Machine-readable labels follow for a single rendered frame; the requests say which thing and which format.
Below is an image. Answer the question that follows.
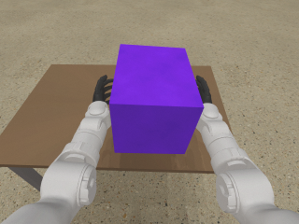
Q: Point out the robot right forearm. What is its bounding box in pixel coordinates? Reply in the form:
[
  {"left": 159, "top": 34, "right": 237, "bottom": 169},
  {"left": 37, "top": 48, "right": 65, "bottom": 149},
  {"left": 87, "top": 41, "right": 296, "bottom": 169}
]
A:
[{"left": 196, "top": 103, "right": 275, "bottom": 202}]

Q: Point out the robot right hand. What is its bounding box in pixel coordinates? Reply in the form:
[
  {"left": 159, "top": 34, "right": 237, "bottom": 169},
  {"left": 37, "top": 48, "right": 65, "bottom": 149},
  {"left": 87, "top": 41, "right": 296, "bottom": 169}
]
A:
[{"left": 195, "top": 75, "right": 212, "bottom": 104}]

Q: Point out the table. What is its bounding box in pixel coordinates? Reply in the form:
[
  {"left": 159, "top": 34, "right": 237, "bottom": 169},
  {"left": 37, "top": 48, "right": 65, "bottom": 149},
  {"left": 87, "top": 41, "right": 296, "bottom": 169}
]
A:
[{"left": 0, "top": 64, "right": 233, "bottom": 191}]

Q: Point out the robot right upper arm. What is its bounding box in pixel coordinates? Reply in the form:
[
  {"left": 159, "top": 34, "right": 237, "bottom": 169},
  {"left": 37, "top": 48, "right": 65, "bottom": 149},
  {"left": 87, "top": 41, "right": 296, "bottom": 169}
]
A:
[{"left": 216, "top": 168, "right": 299, "bottom": 224}]

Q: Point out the robot left upper arm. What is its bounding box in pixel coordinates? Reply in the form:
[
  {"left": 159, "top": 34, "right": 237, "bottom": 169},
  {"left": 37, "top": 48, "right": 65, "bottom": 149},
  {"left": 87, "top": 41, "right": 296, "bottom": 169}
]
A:
[{"left": 0, "top": 161, "right": 97, "bottom": 224}]

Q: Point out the carton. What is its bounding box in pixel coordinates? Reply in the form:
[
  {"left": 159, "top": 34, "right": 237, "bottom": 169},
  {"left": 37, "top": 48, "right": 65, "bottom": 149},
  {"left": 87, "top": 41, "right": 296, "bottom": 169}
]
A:
[{"left": 109, "top": 44, "right": 204, "bottom": 154}]

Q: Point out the robot left forearm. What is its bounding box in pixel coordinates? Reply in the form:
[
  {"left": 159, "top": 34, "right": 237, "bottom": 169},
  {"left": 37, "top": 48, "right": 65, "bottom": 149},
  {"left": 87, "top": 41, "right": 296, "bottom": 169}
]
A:
[{"left": 40, "top": 101, "right": 111, "bottom": 197}]

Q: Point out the robot left hand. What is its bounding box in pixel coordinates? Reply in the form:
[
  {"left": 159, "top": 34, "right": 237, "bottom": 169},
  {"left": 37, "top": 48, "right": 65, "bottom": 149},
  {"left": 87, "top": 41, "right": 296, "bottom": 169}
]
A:
[{"left": 93, "top": 75, "right": 114, "bottom": 105}]

